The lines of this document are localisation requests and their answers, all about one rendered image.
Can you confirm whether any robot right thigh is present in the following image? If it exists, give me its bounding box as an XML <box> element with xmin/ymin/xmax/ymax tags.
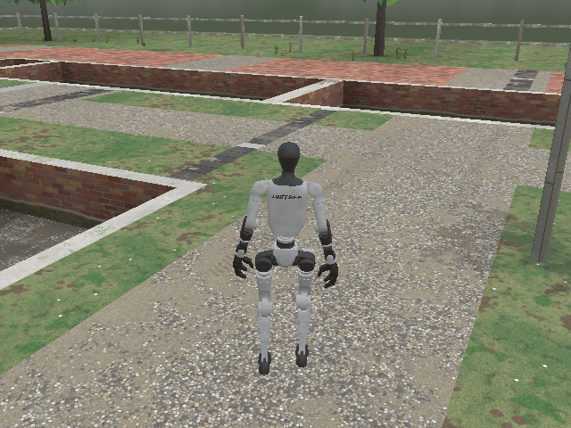
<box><xmin>296</xmin><ymin>249</ymin><xmax>316</xmax><ymax>310</ymax></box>

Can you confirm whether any robot left hand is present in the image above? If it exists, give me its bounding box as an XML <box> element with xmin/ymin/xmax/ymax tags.
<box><xmin>233</xmin><ymin>255</ymin><xmax>253</xmax><ymax>279</ymax></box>

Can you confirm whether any robot left upper arm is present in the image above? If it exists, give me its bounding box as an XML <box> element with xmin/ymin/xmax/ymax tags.
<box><xmin>244</xmin><ymin>180</ymin><xmax>269</xmax><ymax>229</ymax></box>

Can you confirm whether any right robot shin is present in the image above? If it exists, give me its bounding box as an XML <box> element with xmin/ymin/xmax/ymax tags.
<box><xmin>297</xmin><ymin>295</ymin><xmax>310</xmax><ymax>355</ymax></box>

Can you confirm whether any robot right forearm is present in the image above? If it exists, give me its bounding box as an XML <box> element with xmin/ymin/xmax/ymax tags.
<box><xmin>319</xmin><ymin>219</ymin><xmax>336</xmax><ymax>265</ymax></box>

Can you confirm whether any robot left forearm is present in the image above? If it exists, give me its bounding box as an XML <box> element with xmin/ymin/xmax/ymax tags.
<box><xmin>235</xmin><ymin>216</ymin><xmax>253</xmax><ymax>258</ymax></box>

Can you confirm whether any robot right upper arm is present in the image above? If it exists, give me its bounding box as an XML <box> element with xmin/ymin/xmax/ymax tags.
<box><xmin>306</xmin><ymin>181</ymin><xmax>327</xmax><ymax>233</ymax></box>

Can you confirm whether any robot right hand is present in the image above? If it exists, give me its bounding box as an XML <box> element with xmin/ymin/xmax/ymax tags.
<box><xmin>318</xmin><ymin>263</ymin><xmax>338</xmax><ymax>288</ymax></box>

